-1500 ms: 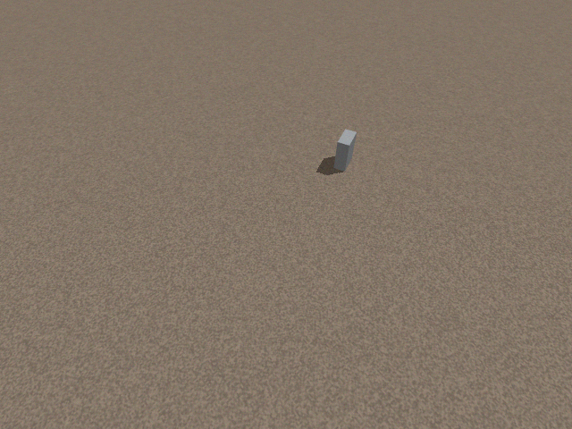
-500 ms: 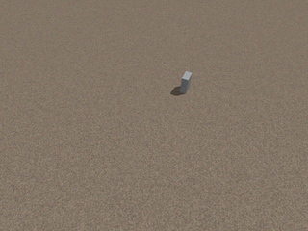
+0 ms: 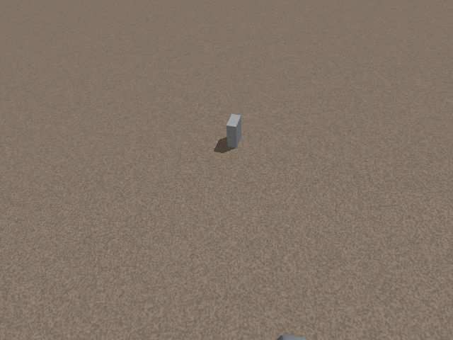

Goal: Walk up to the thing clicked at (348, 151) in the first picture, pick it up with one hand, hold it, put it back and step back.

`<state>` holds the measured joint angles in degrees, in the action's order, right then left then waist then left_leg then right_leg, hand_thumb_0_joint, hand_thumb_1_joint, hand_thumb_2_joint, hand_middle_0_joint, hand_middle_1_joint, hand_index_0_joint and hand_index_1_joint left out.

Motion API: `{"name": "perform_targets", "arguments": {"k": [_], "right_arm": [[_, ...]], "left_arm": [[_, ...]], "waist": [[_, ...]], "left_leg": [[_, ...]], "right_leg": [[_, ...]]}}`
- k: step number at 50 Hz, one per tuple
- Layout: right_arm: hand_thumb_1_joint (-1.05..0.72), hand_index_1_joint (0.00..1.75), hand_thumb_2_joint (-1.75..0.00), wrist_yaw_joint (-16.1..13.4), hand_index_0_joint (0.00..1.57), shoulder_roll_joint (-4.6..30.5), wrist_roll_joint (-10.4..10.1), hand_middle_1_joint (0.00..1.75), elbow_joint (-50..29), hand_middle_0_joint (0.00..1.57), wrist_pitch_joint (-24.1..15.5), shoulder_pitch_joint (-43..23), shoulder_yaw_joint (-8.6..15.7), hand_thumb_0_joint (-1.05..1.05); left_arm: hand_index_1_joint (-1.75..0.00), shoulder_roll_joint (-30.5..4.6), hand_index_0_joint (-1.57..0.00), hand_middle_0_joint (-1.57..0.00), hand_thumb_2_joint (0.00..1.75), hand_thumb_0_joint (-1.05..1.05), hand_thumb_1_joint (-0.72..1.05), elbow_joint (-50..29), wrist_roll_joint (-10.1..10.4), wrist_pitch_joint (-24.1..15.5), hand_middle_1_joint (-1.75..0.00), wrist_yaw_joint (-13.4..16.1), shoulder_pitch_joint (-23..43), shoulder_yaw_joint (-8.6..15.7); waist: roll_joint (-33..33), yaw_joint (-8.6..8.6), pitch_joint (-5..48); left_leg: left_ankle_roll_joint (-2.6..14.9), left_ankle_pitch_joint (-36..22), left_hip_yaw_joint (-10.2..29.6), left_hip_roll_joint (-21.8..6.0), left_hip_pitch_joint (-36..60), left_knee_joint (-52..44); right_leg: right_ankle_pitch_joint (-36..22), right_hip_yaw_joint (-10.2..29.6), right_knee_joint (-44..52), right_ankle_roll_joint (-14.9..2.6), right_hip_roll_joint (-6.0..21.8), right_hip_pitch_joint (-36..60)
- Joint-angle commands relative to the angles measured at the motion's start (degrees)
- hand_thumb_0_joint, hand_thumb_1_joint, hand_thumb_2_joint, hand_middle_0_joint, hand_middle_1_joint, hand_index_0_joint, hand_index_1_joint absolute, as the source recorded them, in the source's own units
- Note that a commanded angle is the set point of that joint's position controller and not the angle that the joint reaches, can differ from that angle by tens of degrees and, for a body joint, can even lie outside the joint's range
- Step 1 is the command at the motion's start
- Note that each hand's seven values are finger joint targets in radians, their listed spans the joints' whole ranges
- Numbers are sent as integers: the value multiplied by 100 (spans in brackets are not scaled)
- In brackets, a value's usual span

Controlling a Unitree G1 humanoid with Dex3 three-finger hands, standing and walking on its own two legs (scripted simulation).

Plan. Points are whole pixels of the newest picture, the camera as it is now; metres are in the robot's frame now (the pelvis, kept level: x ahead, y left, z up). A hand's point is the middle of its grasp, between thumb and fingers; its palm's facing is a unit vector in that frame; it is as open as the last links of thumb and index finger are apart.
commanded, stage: walk up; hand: left
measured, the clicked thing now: (234, 131) +1.38 +0.02 -0.66
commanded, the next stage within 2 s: none
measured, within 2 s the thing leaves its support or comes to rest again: neither
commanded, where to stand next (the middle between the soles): +1.01 -0.12 m, yaw -10 degrees
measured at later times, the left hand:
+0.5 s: hand (118, 255) +0.32 +0.28 -0.13, palm faces -0.19 -0.93 -0.33, open 7.4 cm
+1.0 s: hand (170, 163) +0.58 +0.19 -0.10, palm faces -0.19 -0.91 -0.37, open 7.3 cm
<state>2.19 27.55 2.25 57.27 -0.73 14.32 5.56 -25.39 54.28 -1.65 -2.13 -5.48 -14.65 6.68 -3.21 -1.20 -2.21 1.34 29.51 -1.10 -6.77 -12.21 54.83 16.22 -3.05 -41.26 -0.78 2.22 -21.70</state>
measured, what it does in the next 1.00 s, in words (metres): walks ahead: left foot, then right foot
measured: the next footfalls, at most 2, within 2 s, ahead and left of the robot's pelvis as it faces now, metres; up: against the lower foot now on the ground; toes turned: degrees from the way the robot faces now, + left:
left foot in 0.34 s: +0.30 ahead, +0.12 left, +0.00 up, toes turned +1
right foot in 0.76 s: +0.49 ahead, -0.17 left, +0.00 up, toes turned -13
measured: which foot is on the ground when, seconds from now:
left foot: up 0.00-0.32, down 0.34-0.78, up 0.80-1.00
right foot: down 0.00-0.36, up 0.38-0.74, down 0.76-1.00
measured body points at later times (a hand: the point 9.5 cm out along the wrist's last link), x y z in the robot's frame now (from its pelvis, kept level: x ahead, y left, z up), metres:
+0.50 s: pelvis +0.22 +0.02 +0.02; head +0.23 +0.04 +0.47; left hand +0.33 +0.33 -0.11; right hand +0.24 -0.31 -0.07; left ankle +0.26 +0.12 -0.71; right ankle +0.19 -0.12 -0.65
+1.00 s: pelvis +0.44 -0.05 +0.02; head +0.45 -0.07 +0.47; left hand +0.59 +0.24 -0.07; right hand +0.43 -0.37 -0.10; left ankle +0.49 +0.09 -0.66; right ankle +0.45 -0.16 -0.71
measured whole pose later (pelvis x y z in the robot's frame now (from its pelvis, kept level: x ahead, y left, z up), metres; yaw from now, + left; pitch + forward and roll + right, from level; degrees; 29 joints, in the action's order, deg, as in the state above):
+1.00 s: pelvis +0.44 -0.05 +0.02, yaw -10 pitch -3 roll -1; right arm 3.7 24.4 0.5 50.2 -2.6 17.3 2.7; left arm -21.5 48.1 0.3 -4.7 -3.4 -13.4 2.1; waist -3.5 0.0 -4.2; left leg 1.0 18.9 -0.7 -5.4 -27.0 56.3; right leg 13.1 -3.4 -29.4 -2.8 -0.7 -14.1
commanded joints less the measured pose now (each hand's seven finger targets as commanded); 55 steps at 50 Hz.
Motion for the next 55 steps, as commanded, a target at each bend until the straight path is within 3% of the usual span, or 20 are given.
{"name": "perform_targets", "arguments": {"k": [1,5,13,15,16,17,18,19,21,24,28,34,37,38,39,40,42,46,50,55], "right_arm": [[-90,30,-90,35,20,1117,-148,30,-755,20,-315,-424,158,0],[-90,30,-90,185,20,976,-102,30,-697,20,-283,80,202,0],[-90,30,-90,228,20,730,-57,30,-1145,20,-442,-601,217,0],[-90,30,-90,179,20,788,-35,30,-997,20,-499,119,307,0],[-90,30,-90,109,20,997,-23,30,-803,20,-548,812,407,0],[-90,30,-90,18,20,1417,53,30,-681,20,-605,1539,552,0],[-90,30,-90,-10,20,1714,15,30,-870,20,-621,1411,576,0],[-90,30,-90,9,20,1755,-185,30,-1002,20,-593,886,575,0],[-90,30,-90,2,20,1272,-218,30,-1176,20,-588,305,377,0],[-90,30,-90,-6,20,1066,-207,30,-1144,20,-650,326,245,0],[-90,30,-90,0,20,1194,-140,30,-1199,20,-659,508,246,0],[-90,30,-90,3,20,1220,-168,30,-1241,20,-539,538,234,0],[-90,30,-90,-39,20,1069,-171,30,-1343,20,-462,455,175,0],[-90,30,-90,-33,20,760,-165,30,-1347,20,-467,739,35,0],[-90,30,-90,-29,20,307,-175,30,-1451,20,-470,1037,-136,0],[-90,30,-90,-70,20,826,-228,30,-1351,20,-407,983,-11,0],[-90,30,-90,-97,20,1022,-255,30,-1180,20,-369,619,50,0],[-90,30,-90,39,20,861,-181,30,-920,20,-313,970,65,0],[-90,30,-90,180,20,760,-102,30,-1044,20,-317,513,103,0],[-90,30,-90,243,20,691,-91,30,-1133,20,-428,101,177,0]], "left_arm": [[-30,-1757,-20,-20,90,0,90,-569,124,-177,-30,238,8,283],[-30,-1470,-20,-20,90,0,90,-692,117,-256,-30,237,45,171],[-30,-1463,-20,-20,90,0,90,-940,74,-338,-30,219,-209,130],[-30,-1380,-20,-20,90,0,90,-1035,43,-332,-30,237,116,61],[-30,-1140,-20,-20,90,0,90,-1066,34,-344,-30,248,26,-24],[-30,-678,-20,-20,90,0,90,-1048,87,-335,-30,267,-311,-164],[-30,-651,-20,-20,90,0,90,-1025,159,-313,-30,319,-454,-180],[-30,-1197,-20,-20,90,0,90,-956,80,-307,-30,391,-387,-131],[-30,-1290,-20,-20,90,0,90,-723,180,-303,-30,340,-502,-87],[-30,-1093,-20,-20,90,0,90,-626,163,-254,-30,214,-476,-78],[-30,-884,-20,-20,90,0,90,-915,130,-227,-30,97,233,-119],[-30,-816,-20,-20,90,0,90,-964,128,-197,-30,19,796,-103],[-30,-1033,-20,-20,90,0,90,-688,108,-253,-30,112,60,30],[-30,-1281,-20,-20,90,0,90,-531,91,-303,-30,184,-568,150],[-30,-1780,-20,-20,90,0,90,-552,89,-341,-30,283,-1103,300],[-30,-2048,-20,-20,90,0,90,-647,187,-326,-30,306,-941,300],[-30,-1721,-20,-20,90,0,90,-788,312,-311,-30,356,-412,209],[-30,-1302,-20,-20,90,0,90,-914,232,-391,-30,372,10,54],[-30,-1391,-20,-20,90,0,90,-1026,130,-458,-30,347,-44,103],[-30,-1484,-20,-20,90,0,90,-1052,118,-434,-30,282,64,89]], "waist": [[957,-34,-445],[1151,133,-363],[740,-116,-255],[561,416,-38],[-43,753,403],[-1418,989,869],[-1432,813,557],[-627,628,357],[-128,286,-101],[-405,234,-182],[-471,345,-206],[-335,398,-104],[327,-103,364],[1061,-379,815],[2261,-484,1230],[1840,-474,1047],[874,-324,394],[1015,113,-88],[1093,3,-106],[945,37,-160]], "left_leg": [[26,-741,382,-133,-2482,1050],[-75,-1116,148,-87,-1680,-110],[-144,-1747,-186,141,-1088,-1948],[-52,-1810,-286,292,318,-2243],[66,-1541,-202,388,1520,-2449],[311,-23,1242,-558,2352,-3332],[743,1035,3885,-1815,2272,-4442],[1036,1280,4085,-1958,1455,-4574],[1019,514,2379,-1424,829,-4313],[976,-1172,1063,-1069,418,-4305],[1184,-2428,417,-1077,615,-4207],[849,-2514,-98,-794,426,-3804],[638,-3105,-373,-637,60,-2220],[457,-2683,-634,-242,-557,-844],[202,-304,-594,376,-1635,604],[106,165,-160,613,-2413,1260],[130,-476,473,188,-2409,1529],[8,-1074,327,-20,-1794,584],[-145,-1308,67,-105,-1764,-725],[-106,-1950,-178,62,-808,-1806]], "right_leg": [[2996,3425,3295,-1164,1587,1111],[1947,2046,3157,-1050,1052,501],[929,1576,2690,-1062,1007,733],[438,1294,1876,-889,896,-8],[-460,919,565,-703,533,-430],[-324,361,-1499,-419,-167,-1128],[1146,595,-2377,-213,-892,-2223],[1134,1255,-2866,-287,-397,-1993],[386,1148,-2609,-204,26,-1818],[35,944,-1846,-6,222,-1361],[-92,511,-693,115,317,-1238],[-981,-74,624,-108,49,-156],[-793,-112,1122,-271,-177,1459],[-263,316,1366,-396,0,2573],[475,2586,1779,-742,1448,3427],[949,4330,2536,-1401,2129,3335],[124,3173,2448,-1438,1866,2418],[-323,1630,2615,-1218,1181,973],[660,1317,2807,-1338,1204,716],[1153,1103,2612,-1114,1174,152]]}}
